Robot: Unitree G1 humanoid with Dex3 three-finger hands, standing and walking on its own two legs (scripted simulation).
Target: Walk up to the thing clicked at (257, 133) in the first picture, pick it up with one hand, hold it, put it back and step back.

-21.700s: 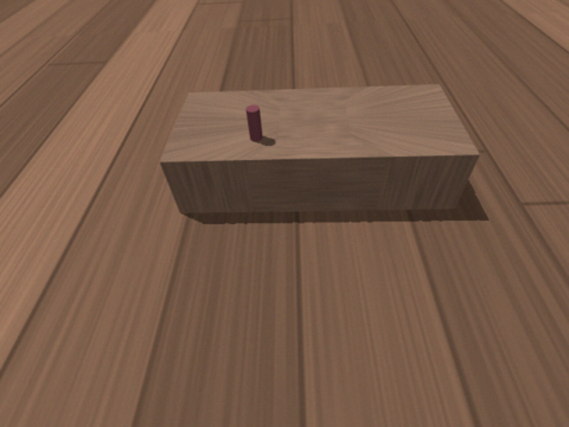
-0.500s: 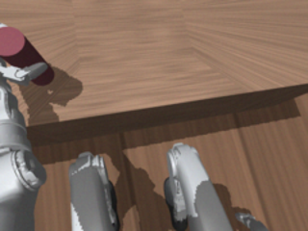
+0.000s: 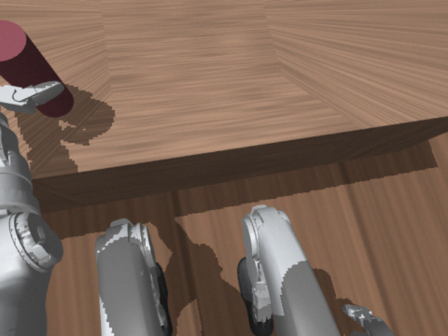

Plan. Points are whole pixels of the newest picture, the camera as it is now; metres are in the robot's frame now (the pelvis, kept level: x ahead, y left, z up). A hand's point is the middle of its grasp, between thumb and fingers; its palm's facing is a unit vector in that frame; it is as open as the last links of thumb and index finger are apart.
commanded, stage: open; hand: left
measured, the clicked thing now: (32, 77) +0.53 +0.28 +0.00
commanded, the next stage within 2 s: withdraw in 0.24 s
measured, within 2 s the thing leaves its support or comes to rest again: neither
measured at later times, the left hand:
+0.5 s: hand (8, 60) +0.54 +0.30 +0.02, palm faces +0.30 -0.95 -0.01, open 16.9 cm
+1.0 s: hand out of the picture +0.51 +0.38 +0.12, palm faces +0.36 -0.89 -0.26, open 17.4 cm
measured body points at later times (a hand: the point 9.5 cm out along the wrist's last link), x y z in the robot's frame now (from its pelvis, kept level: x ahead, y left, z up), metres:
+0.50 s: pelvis +0.00 +0.00 +0.00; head +0.23 +0.06 +0.39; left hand +0.52 +0.35 +0.02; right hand +0.06 -0.27 -0.12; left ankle +0.09 +0.15 -0.37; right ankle +0.08 -0.12 -0.37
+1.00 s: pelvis +0.01 +0.01 +0.12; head +0.22 +0.06 +0.51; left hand +0.49 +0.42 +0.14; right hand +0.09 -0.26 +0.00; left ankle +0.09 +0.15 -0.37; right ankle +0.08 -0.12 -0.37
